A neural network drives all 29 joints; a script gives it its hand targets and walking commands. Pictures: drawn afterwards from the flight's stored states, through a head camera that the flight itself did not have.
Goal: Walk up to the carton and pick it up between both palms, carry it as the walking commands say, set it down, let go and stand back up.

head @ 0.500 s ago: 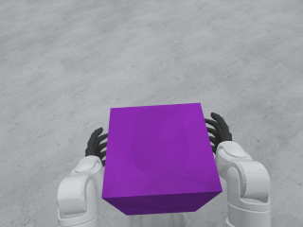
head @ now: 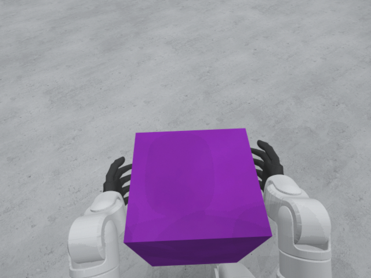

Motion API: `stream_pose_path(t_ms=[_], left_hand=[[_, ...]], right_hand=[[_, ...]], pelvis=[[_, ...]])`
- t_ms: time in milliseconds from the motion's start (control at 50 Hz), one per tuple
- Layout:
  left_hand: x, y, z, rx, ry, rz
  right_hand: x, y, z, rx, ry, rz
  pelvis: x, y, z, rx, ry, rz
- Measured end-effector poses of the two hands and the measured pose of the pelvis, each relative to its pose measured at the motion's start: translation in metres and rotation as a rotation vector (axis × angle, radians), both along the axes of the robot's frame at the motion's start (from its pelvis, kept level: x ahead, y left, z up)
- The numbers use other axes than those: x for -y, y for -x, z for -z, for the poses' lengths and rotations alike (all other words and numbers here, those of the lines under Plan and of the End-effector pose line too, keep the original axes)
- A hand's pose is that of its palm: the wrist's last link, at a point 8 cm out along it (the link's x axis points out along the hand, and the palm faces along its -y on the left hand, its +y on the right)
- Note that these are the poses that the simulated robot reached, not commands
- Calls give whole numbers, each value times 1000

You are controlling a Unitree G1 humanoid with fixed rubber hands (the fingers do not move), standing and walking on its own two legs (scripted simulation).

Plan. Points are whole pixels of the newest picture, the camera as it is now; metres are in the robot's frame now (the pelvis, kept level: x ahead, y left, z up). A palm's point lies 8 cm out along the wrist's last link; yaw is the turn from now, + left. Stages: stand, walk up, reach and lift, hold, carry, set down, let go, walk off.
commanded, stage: carry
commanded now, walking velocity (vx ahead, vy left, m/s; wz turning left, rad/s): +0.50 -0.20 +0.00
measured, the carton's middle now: (192, 206) +0.26 +0.00 +0.00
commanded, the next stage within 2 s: none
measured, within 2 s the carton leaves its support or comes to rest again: neither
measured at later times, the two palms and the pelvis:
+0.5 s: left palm (133, 83) +0.56 +0.13 +0.09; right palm (244, 69) +0.58 -0.16 +0.10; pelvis +0.31 -0.02 +0.00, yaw +1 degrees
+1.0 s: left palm (150, 25) +0.84 +0.10 +0.10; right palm (237, 16) +0.86 -0.19 +0.11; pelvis +0.59 -0.05 +0.02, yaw +2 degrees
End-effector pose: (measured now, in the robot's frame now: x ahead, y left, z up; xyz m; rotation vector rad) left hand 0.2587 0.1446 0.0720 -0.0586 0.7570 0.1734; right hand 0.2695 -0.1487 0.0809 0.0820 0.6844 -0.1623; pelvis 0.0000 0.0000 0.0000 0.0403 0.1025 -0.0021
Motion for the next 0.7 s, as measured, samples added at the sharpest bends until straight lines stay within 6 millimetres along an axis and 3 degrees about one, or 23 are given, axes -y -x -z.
stream_pose_path(t_ms=[80, 160, 260, 360, 440, 520, 700], left_hand=[[21, -52, -2, 16, -4, 2], [33, -99, -14, -1, -20, -6], [35, -155, -29, 11, -35, -21], [29, -211, -37, 42, -40, -32], [18, -261, -32, 67, -33, -34], [10, -314, -15, 63, -8, -23], [33, -413, -13, 28, 15, 3]], right_hand=[[21, -50, 0, 17, -2, 1], [33, -99, -7, 1, -15, -8], [34, -162, -22, 13, -26, -22], [28, -222, -29, 44, -29, -34], [18, -272, -26, 69, -23, -37], [10, -321, -16, 65, 2, -28], [32, -412, -18, 28, 24, -3]], pelvis=[[21, -54, 2, 14, 18, -12], [34, -102, -11, -3, 7, -26], [39, -157, -25, -20, -1, -36], [35, -215, -26, -3, 0, -37], [26, -268, -14, 15, 9, -38], [17, -321, 0, 16, 21, -27], [34, -416, -8, -8, 32, 2]])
